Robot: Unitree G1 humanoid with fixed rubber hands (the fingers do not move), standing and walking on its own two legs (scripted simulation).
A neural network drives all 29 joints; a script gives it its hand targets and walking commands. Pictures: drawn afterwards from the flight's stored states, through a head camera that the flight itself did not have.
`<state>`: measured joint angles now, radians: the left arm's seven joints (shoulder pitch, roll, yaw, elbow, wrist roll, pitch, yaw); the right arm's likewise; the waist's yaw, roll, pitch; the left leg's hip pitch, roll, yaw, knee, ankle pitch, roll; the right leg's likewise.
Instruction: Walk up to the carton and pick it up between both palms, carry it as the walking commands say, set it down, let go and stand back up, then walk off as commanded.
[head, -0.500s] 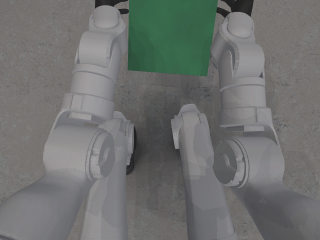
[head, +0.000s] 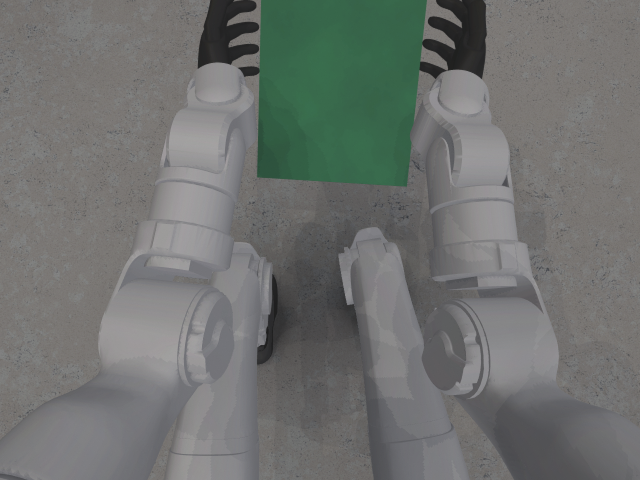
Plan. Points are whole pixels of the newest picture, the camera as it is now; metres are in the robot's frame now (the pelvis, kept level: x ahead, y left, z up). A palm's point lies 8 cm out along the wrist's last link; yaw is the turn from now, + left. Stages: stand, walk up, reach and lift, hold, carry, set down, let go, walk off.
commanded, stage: reach and lift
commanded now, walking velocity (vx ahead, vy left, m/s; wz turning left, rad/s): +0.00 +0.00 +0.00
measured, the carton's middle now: (337, 90) +0.52 -0.06 -0.15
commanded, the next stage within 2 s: none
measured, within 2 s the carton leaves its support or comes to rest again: neither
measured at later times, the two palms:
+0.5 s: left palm (195, 52) +0.50 +0.07 +0.01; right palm (490, 55) +0.48 -0.17 +0.02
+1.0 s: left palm (142, 26) +0.47 +0.07 +0.10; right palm (572, 22) +0.45 -0.16 +0.12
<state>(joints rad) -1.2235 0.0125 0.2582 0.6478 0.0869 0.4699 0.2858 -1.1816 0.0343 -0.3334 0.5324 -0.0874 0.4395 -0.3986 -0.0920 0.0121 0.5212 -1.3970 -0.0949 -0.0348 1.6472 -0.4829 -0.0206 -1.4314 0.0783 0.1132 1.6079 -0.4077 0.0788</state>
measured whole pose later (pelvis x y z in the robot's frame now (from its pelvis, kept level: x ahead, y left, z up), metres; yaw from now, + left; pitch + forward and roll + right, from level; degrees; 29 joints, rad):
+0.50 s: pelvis +0.01 +0.00 +0.06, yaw -1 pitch +8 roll +1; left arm -1.11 -0.03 0.29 0.64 0.09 0.46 0.28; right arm -1.09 0.06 -0.31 0.55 -0.11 0.44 -0.40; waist -0.09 0.01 0.52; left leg -1.12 -0.08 -0.03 1.43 -0.45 -0.01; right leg -1.16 0.07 0.13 1.39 -0.37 0.08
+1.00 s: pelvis +0.04 +0.01 +0.11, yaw -1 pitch +12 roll +0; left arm -0.86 -0.12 0.31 0.77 0.16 0.45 0.28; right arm -0.86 0.13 -0.36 0.70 -0.20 0.43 -0.33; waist -0.09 0.02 0.10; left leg -1.01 -0.07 -0.04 1.20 -0.40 0.00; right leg -1.04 0.06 0.13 1.16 -0.33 0.06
